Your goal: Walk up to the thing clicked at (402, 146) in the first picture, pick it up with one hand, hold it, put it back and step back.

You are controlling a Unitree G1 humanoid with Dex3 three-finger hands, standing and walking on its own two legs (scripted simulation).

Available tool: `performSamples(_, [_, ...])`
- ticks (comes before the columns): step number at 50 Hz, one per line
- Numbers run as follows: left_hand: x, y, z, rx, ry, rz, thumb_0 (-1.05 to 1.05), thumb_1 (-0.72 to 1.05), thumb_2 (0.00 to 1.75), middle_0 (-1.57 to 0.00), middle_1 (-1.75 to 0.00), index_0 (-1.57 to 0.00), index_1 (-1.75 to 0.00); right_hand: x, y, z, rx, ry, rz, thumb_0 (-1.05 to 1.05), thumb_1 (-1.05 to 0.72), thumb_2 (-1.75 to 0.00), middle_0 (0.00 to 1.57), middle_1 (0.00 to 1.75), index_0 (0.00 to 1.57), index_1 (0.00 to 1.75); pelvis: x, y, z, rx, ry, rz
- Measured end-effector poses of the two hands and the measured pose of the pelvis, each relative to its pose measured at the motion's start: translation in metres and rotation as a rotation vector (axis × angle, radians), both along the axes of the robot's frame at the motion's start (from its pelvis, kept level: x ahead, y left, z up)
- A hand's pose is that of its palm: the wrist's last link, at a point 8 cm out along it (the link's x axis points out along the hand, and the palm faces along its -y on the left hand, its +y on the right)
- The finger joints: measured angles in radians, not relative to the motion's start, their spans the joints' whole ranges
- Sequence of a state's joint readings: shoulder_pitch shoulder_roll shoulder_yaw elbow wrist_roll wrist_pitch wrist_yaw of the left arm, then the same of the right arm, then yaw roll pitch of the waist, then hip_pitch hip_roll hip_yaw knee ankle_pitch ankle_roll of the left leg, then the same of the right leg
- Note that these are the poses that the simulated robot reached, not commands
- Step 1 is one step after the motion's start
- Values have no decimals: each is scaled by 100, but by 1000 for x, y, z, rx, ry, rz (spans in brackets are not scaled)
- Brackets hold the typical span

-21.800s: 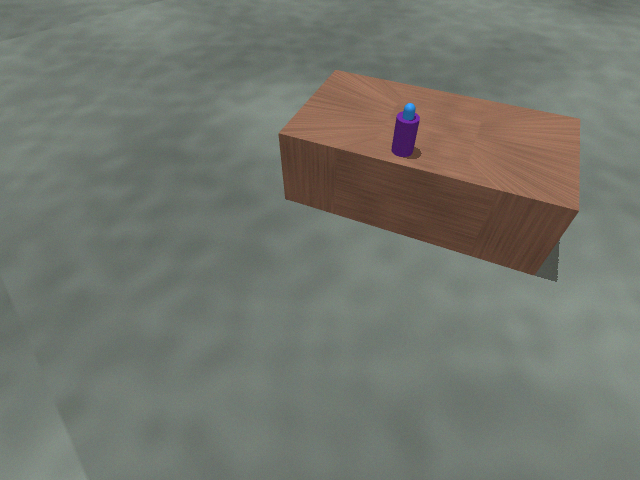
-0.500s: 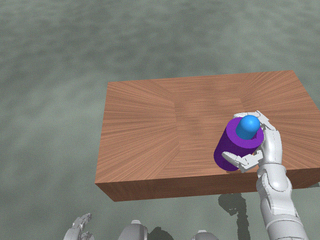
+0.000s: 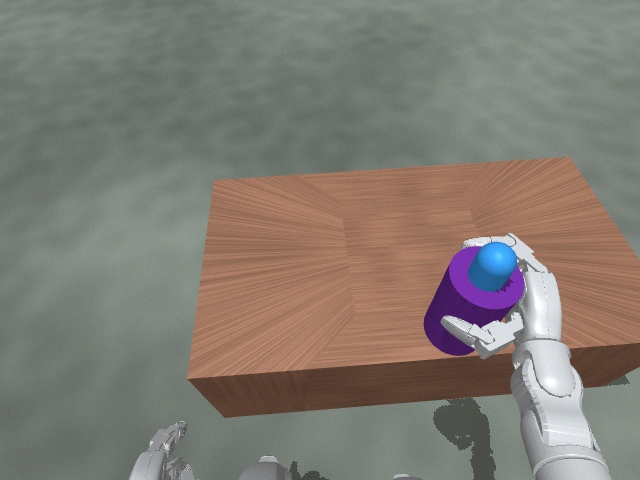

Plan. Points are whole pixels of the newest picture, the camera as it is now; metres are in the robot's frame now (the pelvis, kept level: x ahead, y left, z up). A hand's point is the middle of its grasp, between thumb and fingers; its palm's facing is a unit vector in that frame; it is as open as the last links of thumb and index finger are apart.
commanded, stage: hold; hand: right
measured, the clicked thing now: (473, 295) +0.33 -0.16 +0.05
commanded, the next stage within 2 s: none
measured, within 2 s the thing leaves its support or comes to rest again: neither
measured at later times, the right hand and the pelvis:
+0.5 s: hand (484, 295) +0.32 -0.16 +0.06, palm faces +0.11 +0.99 -0.03, open 11.2 cm; pelvis +0.00 +0.00 +0.01, yaw +0 degrees
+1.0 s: hand (486, 293) +0.32 -0.17 +0.07, palm faces +0.11 +0.99 -0.02, open 11.2 cm; pelvis +0.00 +0.00 +0.01, yaw +0 degrees
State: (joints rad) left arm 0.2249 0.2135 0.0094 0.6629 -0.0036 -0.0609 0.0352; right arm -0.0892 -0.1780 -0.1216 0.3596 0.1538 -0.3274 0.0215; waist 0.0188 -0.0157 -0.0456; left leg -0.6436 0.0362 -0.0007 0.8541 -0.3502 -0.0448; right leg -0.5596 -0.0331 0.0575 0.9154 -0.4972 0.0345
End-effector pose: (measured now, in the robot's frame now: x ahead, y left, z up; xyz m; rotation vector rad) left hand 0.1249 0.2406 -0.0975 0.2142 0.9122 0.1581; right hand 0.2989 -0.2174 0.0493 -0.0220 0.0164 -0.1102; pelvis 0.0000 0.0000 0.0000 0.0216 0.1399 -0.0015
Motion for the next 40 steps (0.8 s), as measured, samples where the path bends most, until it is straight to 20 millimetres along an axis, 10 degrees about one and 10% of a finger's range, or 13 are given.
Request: performSamples(40, [6, 2, 14, 11, -44, 1, 1, 88, 93, -20, -29, -19, -30, -9, 1, 18, 7, -1, -2, -1, 54, -109, 66, 96, 67, 98, 1, 3, 11, -2, -48, -5])
